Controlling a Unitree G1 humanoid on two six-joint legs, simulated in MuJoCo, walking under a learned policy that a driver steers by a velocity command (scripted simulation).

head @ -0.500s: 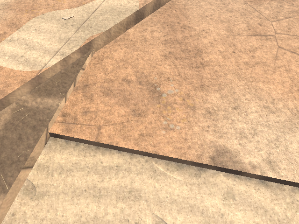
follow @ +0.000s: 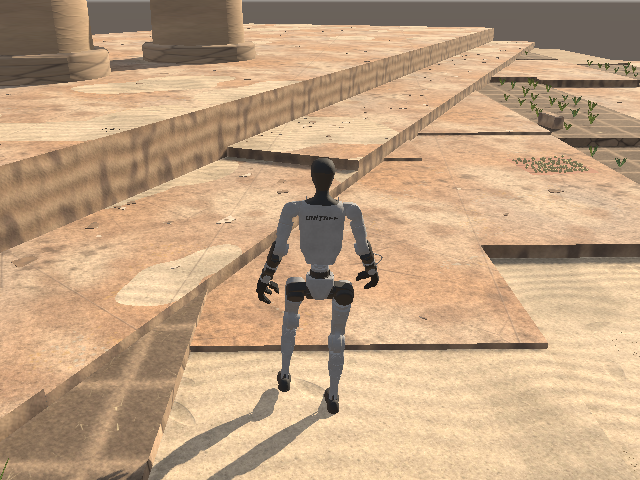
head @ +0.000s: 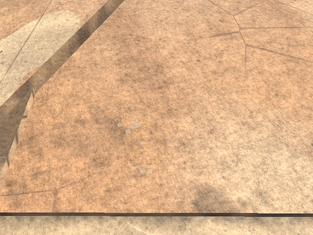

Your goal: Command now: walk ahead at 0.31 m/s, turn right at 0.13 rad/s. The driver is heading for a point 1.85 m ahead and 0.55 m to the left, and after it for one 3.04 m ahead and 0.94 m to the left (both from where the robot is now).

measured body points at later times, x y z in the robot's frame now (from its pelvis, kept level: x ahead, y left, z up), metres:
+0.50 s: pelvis +0.17 +0.04 -0.01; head +0.22 +0.05 +0.43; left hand +0.27 +0.34 -0.13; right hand +0.35 -0.22 -0.12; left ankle +0.24 +0.13 -0.75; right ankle +0.23 -0.12 -0.71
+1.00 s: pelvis +0.21 +0.02 -0.01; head +0.24 +0.02 +0.44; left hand +0.19 +0.32 -0.12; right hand +0.47 -0.15 -0.11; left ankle +0.15 +0.13 -0.75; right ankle +0.27 -0.11 -0.75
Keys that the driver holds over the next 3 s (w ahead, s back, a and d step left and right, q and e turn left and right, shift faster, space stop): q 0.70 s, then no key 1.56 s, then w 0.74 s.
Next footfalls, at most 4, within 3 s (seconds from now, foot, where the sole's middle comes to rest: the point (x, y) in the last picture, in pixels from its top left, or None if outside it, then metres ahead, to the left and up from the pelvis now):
0.22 left None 0.28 0.14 -0.78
0.64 right None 0.30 -0.09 -0.78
1.00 left None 0.18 0.15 -0.78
2.90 left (101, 209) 0.54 0.31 -0.74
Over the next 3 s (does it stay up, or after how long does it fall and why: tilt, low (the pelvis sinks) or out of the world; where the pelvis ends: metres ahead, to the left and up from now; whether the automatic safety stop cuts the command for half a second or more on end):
stays up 0.44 0.14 -0.01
